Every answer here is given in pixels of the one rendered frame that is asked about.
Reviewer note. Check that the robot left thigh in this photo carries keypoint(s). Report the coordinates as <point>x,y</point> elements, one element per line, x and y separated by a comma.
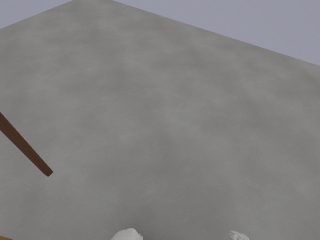
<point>127,234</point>

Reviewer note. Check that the table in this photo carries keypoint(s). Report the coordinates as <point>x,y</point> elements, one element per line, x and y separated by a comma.
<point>21,143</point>

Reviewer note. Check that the robot right hand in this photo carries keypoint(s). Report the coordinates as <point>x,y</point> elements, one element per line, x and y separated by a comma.
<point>237,236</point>

